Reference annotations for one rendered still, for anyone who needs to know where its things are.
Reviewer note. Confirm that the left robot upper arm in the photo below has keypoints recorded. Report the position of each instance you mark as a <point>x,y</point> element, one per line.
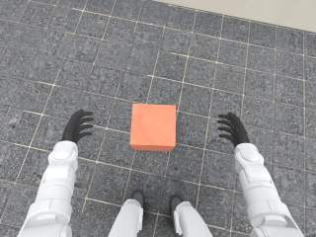
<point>51,230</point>

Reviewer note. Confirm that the robot right forearm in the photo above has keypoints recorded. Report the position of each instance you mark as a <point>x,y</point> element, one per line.
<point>264,205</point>

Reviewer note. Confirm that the right robot upper arm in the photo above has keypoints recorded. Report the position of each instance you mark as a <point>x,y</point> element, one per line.
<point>274,231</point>

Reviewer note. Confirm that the robot left foot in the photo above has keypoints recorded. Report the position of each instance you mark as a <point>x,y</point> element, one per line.
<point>138,195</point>

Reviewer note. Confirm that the carton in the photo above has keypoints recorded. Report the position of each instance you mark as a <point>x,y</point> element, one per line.
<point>153,127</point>

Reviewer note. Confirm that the robot left forearm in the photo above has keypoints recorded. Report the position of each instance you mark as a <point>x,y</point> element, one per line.
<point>53,201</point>

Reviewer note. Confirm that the right robot hand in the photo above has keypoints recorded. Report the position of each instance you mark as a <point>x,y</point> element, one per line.
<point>237,129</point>

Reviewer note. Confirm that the left robot hand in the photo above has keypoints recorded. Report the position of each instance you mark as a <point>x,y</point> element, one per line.
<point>73,128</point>

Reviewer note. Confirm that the left robot thigh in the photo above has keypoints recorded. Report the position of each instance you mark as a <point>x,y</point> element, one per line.
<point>128,222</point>

